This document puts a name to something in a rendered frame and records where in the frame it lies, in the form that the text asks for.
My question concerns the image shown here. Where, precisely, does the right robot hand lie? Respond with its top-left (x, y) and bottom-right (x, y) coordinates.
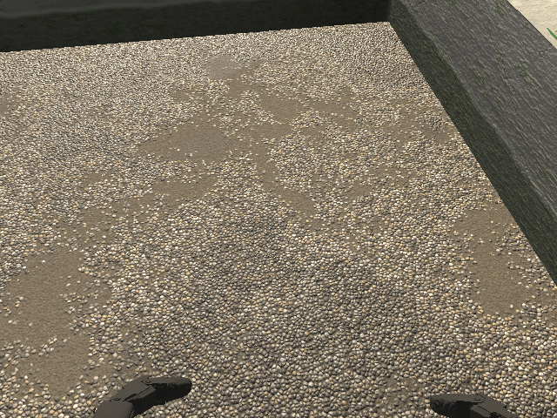
top-left (430, 393), bottom-right (520, 418)

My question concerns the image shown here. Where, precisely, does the left robot hand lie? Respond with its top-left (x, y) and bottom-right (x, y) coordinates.
top-left (92, 375), bottom-right (192, 418)

